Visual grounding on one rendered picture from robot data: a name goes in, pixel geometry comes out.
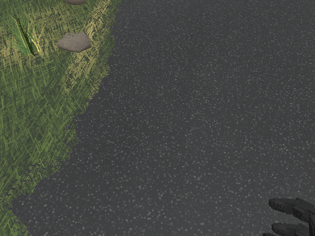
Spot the right robot hand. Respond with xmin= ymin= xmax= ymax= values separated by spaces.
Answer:
xmin=263 ymin=198 xmax=315 ymax=236

